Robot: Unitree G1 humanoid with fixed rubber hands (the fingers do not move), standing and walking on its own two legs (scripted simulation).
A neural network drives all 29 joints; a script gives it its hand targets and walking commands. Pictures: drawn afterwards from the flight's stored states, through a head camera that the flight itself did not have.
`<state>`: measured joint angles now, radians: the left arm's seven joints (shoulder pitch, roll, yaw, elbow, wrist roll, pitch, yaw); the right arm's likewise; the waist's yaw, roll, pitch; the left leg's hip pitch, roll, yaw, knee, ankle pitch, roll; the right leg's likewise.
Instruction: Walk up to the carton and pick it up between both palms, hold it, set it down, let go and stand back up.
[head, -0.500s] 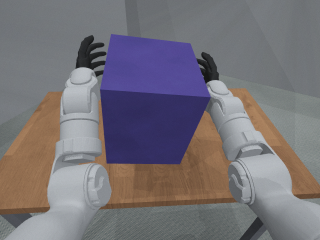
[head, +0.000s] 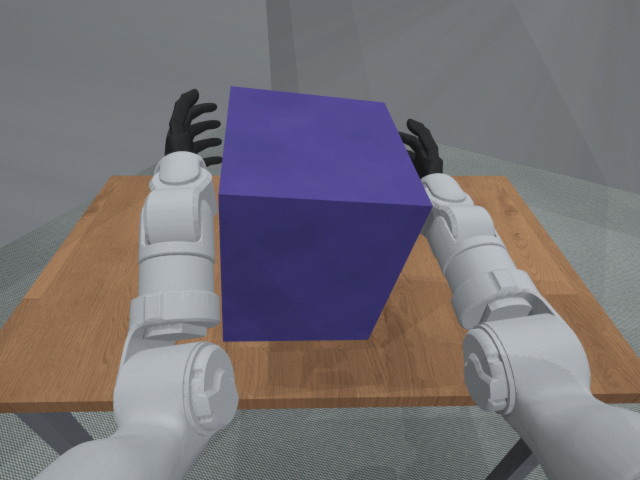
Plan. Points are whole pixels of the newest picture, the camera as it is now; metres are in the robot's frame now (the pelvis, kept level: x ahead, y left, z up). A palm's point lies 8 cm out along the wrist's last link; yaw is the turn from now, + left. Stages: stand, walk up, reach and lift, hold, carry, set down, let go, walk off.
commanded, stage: set down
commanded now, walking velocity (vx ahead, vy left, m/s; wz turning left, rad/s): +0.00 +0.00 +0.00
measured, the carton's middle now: (304, 221) +0.40 +0.03 +0.16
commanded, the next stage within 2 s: none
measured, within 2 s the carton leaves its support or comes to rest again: neither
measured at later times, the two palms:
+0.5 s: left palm (183, 178) +0.39 +0.17 +0.23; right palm (408, 193) +0.43 -0.11 +0.18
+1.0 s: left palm (183, 195) +0.39 +0.17 +0.21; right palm (402, 201) +0.44 -0.11 +0.17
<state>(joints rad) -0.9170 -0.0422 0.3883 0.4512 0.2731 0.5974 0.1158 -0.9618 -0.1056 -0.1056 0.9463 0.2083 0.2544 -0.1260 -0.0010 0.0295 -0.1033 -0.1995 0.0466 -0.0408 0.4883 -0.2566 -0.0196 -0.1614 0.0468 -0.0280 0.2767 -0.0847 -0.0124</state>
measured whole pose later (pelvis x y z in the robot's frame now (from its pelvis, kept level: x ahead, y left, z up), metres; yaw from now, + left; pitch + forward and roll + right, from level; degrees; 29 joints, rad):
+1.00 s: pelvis +0.01 +0.00 +0.00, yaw +0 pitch -1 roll -3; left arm -0.86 -0.12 0.39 0.45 0.28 0.58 0.19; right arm -0.95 -0.15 -0.11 1.09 0.18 0.16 -0.01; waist 0.08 0.03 -0.06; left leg -0.20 0.05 -0.04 0.48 -0.26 -0.02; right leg -0.17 0.05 -0.03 0.29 -0.11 -0.01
